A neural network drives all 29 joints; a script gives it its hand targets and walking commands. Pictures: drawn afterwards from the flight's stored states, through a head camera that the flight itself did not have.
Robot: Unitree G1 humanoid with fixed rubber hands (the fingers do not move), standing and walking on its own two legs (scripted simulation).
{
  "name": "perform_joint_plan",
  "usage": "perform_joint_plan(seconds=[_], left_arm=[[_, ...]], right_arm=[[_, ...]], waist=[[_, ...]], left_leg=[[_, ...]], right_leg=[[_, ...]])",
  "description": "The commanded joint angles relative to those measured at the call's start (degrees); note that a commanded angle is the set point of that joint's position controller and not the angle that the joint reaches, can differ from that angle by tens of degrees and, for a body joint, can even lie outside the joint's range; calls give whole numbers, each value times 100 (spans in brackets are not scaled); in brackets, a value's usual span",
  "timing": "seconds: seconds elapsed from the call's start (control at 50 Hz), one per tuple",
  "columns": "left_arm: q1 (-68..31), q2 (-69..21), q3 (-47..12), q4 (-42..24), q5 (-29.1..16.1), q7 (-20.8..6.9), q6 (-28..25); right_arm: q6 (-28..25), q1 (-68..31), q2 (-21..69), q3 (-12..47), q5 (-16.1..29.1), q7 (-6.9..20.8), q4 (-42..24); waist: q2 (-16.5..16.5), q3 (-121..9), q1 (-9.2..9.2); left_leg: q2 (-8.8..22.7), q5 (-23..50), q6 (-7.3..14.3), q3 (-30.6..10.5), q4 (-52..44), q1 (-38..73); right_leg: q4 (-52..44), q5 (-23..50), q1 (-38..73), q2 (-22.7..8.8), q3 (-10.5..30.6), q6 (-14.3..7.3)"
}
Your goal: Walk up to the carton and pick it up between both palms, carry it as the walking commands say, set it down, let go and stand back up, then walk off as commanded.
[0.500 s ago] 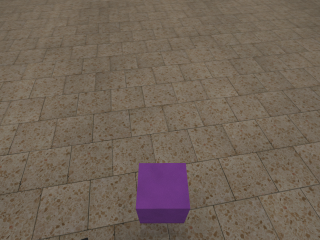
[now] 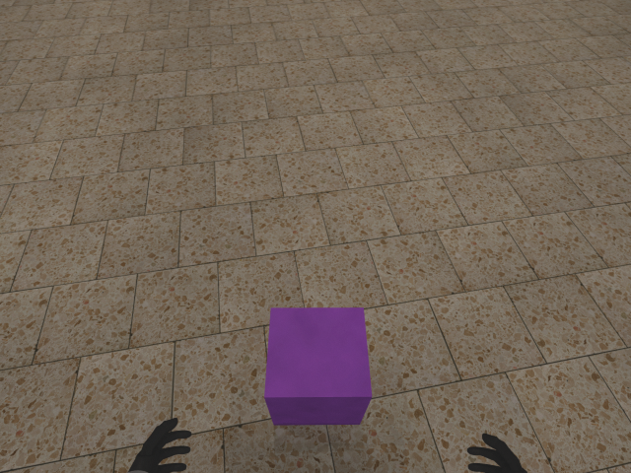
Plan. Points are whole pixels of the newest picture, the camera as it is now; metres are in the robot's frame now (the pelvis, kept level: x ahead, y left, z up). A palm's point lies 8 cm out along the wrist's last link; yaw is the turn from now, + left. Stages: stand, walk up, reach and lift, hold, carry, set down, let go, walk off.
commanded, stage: reach and lift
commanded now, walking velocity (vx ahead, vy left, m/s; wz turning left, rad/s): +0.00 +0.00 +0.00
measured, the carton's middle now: (317, 368) +0.45 +0.01 -0.62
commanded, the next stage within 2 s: none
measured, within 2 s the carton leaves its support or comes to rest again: neither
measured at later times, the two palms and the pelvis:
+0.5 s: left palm (190, 395) +0.25 +0.21 -0.15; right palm (478, 407) +0.24 -0.23 -0.16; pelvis -0.04 -0.01 -0.06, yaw -1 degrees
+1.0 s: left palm (210, 328) +0.38 +0.22 -0.20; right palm (444, 335) +0.37 -0.22 -0.20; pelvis -0.06 -0.01 -0.09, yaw -1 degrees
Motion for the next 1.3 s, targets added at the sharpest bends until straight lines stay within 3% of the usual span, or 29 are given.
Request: perform_joint_plan(seconds=[0.0, 0.04, 0.08, 0.1, 0.12, 0.14, 0.26, 0.34, 0.38, 0.4, 0.48, 0.58, 0.62, 0.66, 0.68, 0.7, 0.72, 0.76, 0.82, 0.84, 0.88, 0.94, 0.96, 1.0, 1.02, 1.04, 1.18, 1.24, 1.28], left_arm=[[-602, 526, 280, -1121, 15, -206, 194], [-457, 456, 233, -927, 122, -173, 151], [-510, 511, 334, -937, 207, -173, 84], [-721, 454, 329, -969, 206, -194, -14], [-1027, 505, 333, -1042, 204, -183, -97], [-1158, 594, 392, -1083, 210, -179, -169], [-2815, 689, 418, -1067, -331, -178, -424], [-3175, 1020, 725, -885, -342, -47, -344], [-3564, 1106, 732, -877, -485, -3, -226], [-3490, 1116, 805, -547, -429, 7, -151], [-3908, 1292, 966, -106, -448, -2, 18], [-5151, 1228, 947, 91, -629, 10, -76], [-5797, 1326, 957, -170, -675, 2, -219], [-5978, 1376, 1072, -15, -747, -37, -346], [-6159, 1363, 1010, -74, -820, -32, -413], [-6157, 1492, 1158, 96, -768, -19, -441], [-6186, 1526, 1159, 38, -809, -23, -507], [-6398, 1632, 1195, 164, -806, -1, -576], [-6887, 1948, 1416, 245, -764, -33, -639], [-6972, 1941, 1410, 405, -760, -59, -629], [-7313, 2082, 1468, 536, -820, -87, -658], [-7845, 2235, 1611, 487, -836, -88, -760], [-7928, 2105, 1445, 616, -915, -92, -759], [-8012, 2107, 1436, 844, -947, -145, -781], [-8144, 2144, 1455, 845, -942, -151, -820], [-8230, 2129, 1434, 984, -937, -177, -810], [-8721, 2276, 1642, 318, -952, -132, -833], [-8646, 2262, 1705, 75, -913, -74, -848], [-8650, 2190, 1626, -126, -824, -35, -854]], right_arm=[[119, -569, -445, -234, -253, -18, -1495], [129, -167, -353, -206, -176, -27, -933], [95, -224, -235, -160, -162, -10, -855], [-11, -462, -187, -91, -26, -11, -897], [-64, -709, -201, -158, -61, 10, -879], [-129, -843, -90, -133, 73, 31, -858], [-323, -2537, -187, -250, 332, -103, -1025], [-242, -3340, -528, -432, 293, -256, -1262], [-144, -3717, -805, -648, 206, -329, -1303], [-62, -3613, -686, -589, 244, -381, -1075], [158, -4081, -770, -683, 186, -488, -758], [152, -5085, -829, -885, 197, -474, -183], [65, -5473, -801, -886, 380, -435, -85], [-54, -5838, -827, -980, 403, -457, -223], [-103, -6024, -914, -1024, 448, -475, -223], [-134, -6123, -851, -964, 536, -502, -177], [-196, -6089, -980, -1114, 533, -516, -145], [-293, -6428, -1089, -1184, 566, -559, -151], [-314, -6841, -1228, -1282, 592, -619, -81], [-300, -7095, -1232, -1209, 658, -629, -144], [-314, -7433, -1256, -1241, 590, -650, -199], [-377, -7892, -1360, -1331, 653, -650, -305], [-392, -7914, -1375, -1344, 637, -640, -49], [-379, -7999, -1327, -1317, 639, -648, 119], [-393, -7932, -1323, -1500, 549, -654, 276], [-391, -8066, -1377, -1468, 519, -632, 288], [-524, -8688, -1773, -1856, 114, -578, -213], [-530, -8560, -1694, -1809, 141, -511, -153], [-591, -8553, -1821, -1932, 153, -456, -226]], waist=[[-304, -388, 258], [26, -150, 146], [-260, -345, 174], [-148, -273, 273], [-212, -215, 178], [53, -413, 238], [-89, -1218, 23], [15, -2290, 281], [-69, -2792, 92], [146, -2696, 305], [93, -3087, 392], [235, -2979, 236], [415, -3250, 308], [123, -3675, 186], [213, -3963, 114], [221, -4128, 323], [112, -4551, 119], [69, -4910, 132], [85, -5279, 172], [183, -5225, 301], [-66, -5500, 186], [87, -5979, 283], [60, -5840, 169], [130, -5939, 265], [143, -5978, 111], [167, -6149, 151], [28, -7730, 138], [103, -7934, 319], [403, -8010, 230]], left_leg=[[-240, 870, 310, 594, -234, -1258], [-263, 971, 280, 518, -189, -1503], [-262, 882, 323, 498, -33, -1396], [-247, 857, 312, 498, 128, -1606], [-216, 772, 298, 467, 252, -1734], [-182, 933, 288, 414, 384, -1699], [-102, 596, 267, 296, 1316, -2824], [-165, 891, 193, 400, 1715, -3258], [-174, 1040, 150, 399, 1753, -3280], [-188, 1026, 150, 402, 1737, -3328], [-216, 848, 131, 389, 1790, -3818], [-206, 637, 56, 352, 1869, -4158], [-201, 886, 25, 337, 1980, -4213], [-240, 1043, 58, 368, 2088, -4505], [-245, 1167, 41, 378, 2127, -4518], [-257, 1227, 39, 391, 2167, -4723], [-280, 1359, 45, 377, 2198, -4757], [-307, 1578, 32, 369, 2179, -4945], [-321, 1532, 19, 396, 2225, -5352], [-333, 1398, 14, 402, 2200, -5567], [-340, 1348, 46, 365, 2247, -5922], [-355, 1702, 84, 377, 2271, -6027], [-341, 1753, 47, 346, 2314, -6117], [-333, 1821, 30, 358, 2410, -6409], [-322, 1985, 42, 336, 2391, -6373], [-293, 1965, 55, 351, 2414, -6429], [-345, 2917, 5, 415, 2504, -6336], [-347, 3189, 5, 430, 2546, -6292], [-322, 3568, -26, 392, 2684, -5850]], right_leg=[[-97, 815, -341, 15, 938, 34], [109, 1328, -358, 67, 1031, 49], [241, 1313, -423, 56, 1037, 135], [328, 1374, -474, 8, 1119, 140], [458, 1239, -715, 11, 1083, 177], [600, 1495, -714, -8, 1140, 183], [1509, 1466, -1391, -49, 1256, 332], [1967, 1733, -1495, 67, 1196, 346], [2007, 1745, -1496, 161, 1150, 306], [1995, 1516, -1650, 164, 1183, 278], [2019, 1239, -1801, 143, 1304, 259], [2109, 785, -2577, 238, 1282, 200], [2196, 1002, -2751, 239, 1293, 187], [2283, 1547, -2358, 221, 1348, 205], [2371, 1712, -2364, 254, 1302, 179], [2425, 1956, -2173, 199, 1435, 185], [2486, 2269, -1998, 220, 1374, 185], [2582, 2746, -1815, 244, 1383, 195], [2657, 2879, -1703, 207, 1509, 203], [2651, 2751, -1641, 177, 1596, 196], [2785, 2908, -1461, 168, 1607, 195], [2919, 3398, -1317, 189, 1659, 123], [2992, 3479, -1510, 204, 1563, 137], [3077, 3678, -1452, 145, 1690, 103], [3133, 3791, -1599, 211, 1604, 112], [3134, 3638, -1561, 229, 1615, 105], [3384, 4797, -912, 332, 1484, 51], [3436, 5027, -918, 332, 1553, 19], [3504, 4928, -1366, 393, 1467, -15]])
